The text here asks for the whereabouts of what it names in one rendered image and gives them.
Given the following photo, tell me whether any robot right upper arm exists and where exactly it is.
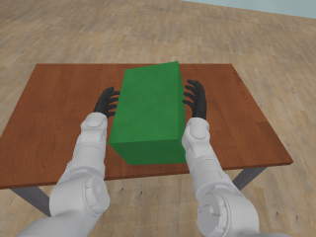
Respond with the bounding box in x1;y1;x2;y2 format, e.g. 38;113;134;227
197;191;291;237

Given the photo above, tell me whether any carton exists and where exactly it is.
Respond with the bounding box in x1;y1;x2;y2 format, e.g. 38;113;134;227
109;61;187;165

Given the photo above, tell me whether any table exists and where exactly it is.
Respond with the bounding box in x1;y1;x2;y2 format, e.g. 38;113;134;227
0;63;294;217

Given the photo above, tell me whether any robot left upper arm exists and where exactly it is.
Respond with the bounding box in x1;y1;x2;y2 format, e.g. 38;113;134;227
15;173;111;237

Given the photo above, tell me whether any robot right forearm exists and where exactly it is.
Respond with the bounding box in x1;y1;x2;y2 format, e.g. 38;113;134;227
181;118;245;201

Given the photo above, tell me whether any robot right hand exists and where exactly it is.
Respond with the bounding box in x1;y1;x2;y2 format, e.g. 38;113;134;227
182;79;207;120

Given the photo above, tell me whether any robot left hand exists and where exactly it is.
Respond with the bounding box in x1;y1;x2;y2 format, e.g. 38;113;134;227
93;86;120;118

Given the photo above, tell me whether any robot left forearm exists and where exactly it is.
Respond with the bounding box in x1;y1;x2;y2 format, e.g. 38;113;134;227
49;112;108;214

